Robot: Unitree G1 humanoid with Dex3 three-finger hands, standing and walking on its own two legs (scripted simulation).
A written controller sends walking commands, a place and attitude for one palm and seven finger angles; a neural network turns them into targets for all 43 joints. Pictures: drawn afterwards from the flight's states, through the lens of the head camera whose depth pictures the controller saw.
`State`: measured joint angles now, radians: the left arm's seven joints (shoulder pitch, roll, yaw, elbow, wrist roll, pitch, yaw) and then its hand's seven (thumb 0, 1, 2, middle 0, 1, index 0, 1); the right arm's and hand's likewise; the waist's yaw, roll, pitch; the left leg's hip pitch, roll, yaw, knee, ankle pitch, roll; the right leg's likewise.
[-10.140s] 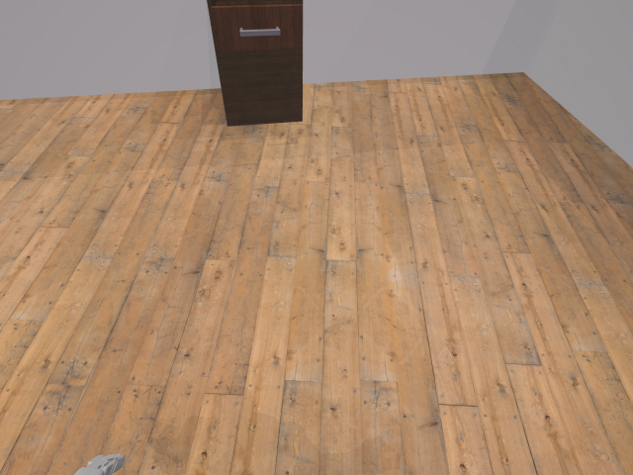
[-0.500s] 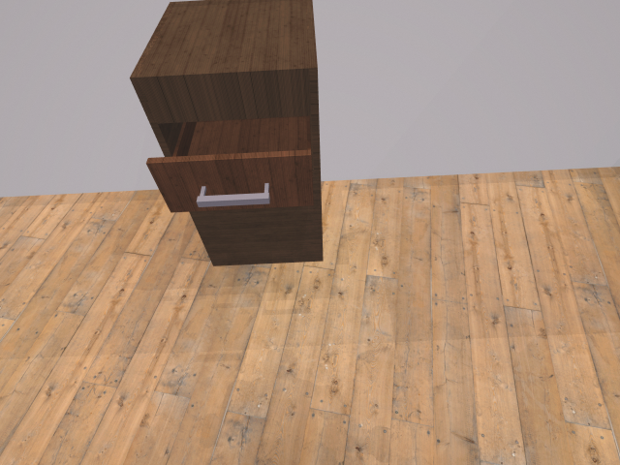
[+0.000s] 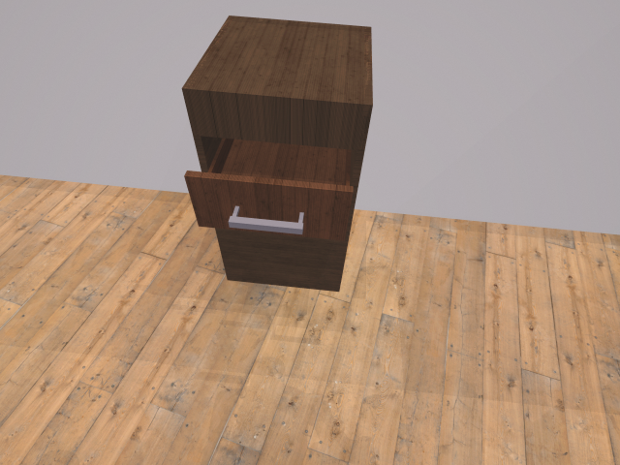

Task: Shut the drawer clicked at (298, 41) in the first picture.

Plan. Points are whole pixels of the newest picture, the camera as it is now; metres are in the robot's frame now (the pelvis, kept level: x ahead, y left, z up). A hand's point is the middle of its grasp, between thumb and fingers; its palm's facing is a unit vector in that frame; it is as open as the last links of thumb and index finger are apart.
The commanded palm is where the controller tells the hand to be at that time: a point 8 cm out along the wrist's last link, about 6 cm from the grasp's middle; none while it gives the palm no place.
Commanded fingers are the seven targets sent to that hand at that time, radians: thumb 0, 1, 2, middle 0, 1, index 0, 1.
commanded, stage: take the last steps up to it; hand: left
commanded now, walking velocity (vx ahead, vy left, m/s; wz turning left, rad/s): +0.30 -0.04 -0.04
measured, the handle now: (267, 219) +0.66 +0.17 -0.19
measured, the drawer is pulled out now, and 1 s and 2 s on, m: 0.15 0.15 0.15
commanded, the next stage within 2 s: come to a stop and stand still in 0.44 s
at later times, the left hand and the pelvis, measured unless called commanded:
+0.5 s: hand (245, 364) +0.30 +0.14 -0.16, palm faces -0.05 -0.97 -0.24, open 7.4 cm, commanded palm none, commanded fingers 0.00 0.90 0.90 -0.20 -0.30 -0.20 -0.30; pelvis +0.17 -0.04 -0.02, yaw -2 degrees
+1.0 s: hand (221, 380) +0.27 +0.18 -0.18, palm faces +0.04 -0.97 -0.22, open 7.3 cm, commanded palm none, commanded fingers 0.00 0.90 0.90 -0.20 -0.30 -0.20 -0.30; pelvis +0.23 -0.02 +0.00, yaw -2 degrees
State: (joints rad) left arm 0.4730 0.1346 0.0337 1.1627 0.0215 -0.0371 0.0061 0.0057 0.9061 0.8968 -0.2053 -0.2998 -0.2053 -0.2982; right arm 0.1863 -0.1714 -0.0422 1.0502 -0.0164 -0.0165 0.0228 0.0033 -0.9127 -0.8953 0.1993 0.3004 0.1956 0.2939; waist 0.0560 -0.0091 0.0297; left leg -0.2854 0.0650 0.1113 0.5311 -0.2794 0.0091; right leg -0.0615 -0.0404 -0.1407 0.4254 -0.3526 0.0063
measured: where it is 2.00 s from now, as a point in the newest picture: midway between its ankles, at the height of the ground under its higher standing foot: outside the picture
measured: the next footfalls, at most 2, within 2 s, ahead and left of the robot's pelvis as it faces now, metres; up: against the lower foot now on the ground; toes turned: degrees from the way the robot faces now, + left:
right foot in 0.46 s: +0.28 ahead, -0.14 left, +0.00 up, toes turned -10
left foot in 0.90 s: +0.29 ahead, +0.07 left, +0.00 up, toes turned -1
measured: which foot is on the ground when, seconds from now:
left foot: down 0.00-0.46, up 0.48-0.88, down 0.90-1.00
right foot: down 0.00-0.02, up 0.04-0.44, down 0.46-0.92, up 0.94-1.00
